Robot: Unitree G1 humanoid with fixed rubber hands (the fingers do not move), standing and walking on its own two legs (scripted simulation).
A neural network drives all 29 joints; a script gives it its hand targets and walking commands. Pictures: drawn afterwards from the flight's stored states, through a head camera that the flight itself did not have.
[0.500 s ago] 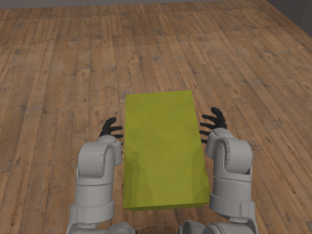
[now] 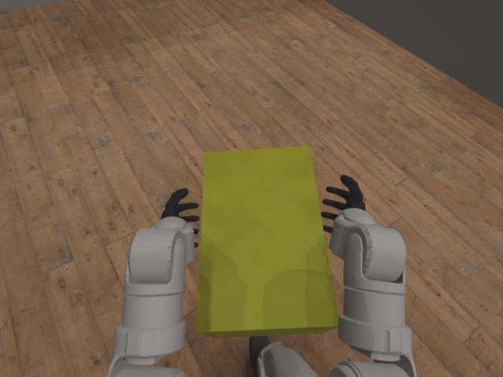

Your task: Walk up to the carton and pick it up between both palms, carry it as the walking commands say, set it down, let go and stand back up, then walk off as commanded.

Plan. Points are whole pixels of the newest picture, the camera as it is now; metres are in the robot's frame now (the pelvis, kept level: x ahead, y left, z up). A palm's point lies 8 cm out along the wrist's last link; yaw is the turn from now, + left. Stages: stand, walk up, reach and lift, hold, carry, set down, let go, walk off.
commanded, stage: carry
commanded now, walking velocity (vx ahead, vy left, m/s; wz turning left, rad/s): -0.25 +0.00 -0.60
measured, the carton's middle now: (262, 241) +0.33 -0.03 -0.03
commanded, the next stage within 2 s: none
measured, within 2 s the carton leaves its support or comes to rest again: neither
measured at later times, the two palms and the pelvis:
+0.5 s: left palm (213, 363) +0.13 +0.05 +0.07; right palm out of the picture +0.09 -0.21 +0.09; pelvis -0.17 -0.02 +0.00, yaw -7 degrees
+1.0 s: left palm out of the picture +0.03 +0.09 +0.07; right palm out of the picture +0.03 -0.17 +0.09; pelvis -0.26 -0.01 +0.00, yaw -5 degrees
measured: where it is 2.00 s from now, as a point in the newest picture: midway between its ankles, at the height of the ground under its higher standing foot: outside the picture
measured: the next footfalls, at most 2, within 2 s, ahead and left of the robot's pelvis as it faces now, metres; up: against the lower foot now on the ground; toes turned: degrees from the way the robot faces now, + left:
right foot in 0.30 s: -0.10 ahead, -0.17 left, +0.00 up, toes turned -11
left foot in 0.46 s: -0.06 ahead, +0.08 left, +0.01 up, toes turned +4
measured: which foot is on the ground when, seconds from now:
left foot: down 0.00-0.30, up 0.32-0.44, down 0.46-1.00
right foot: up 0.00-0.28, down 0.30-1.00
